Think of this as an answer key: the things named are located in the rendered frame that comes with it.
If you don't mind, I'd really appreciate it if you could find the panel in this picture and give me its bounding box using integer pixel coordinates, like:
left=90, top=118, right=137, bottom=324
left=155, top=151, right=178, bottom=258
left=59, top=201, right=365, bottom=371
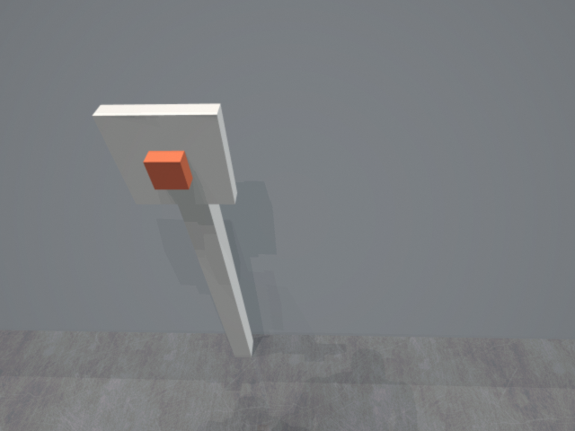
left=93, top=103, right=253, bottom=357

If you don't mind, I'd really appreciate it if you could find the button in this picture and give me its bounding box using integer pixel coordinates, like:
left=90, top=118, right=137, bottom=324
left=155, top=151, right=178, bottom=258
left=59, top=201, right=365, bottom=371
left=143, top=151, right=193, bottom=189

